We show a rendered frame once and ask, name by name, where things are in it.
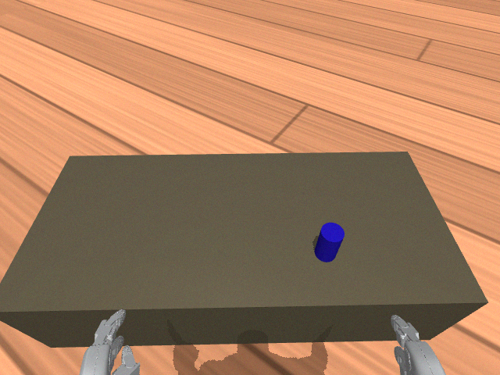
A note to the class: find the can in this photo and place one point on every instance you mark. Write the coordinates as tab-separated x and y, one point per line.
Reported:
329	241

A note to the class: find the left robot hand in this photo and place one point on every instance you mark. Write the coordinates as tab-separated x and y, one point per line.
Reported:
99	358

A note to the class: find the right robot hand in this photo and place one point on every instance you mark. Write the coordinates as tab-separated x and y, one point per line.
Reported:
417	357

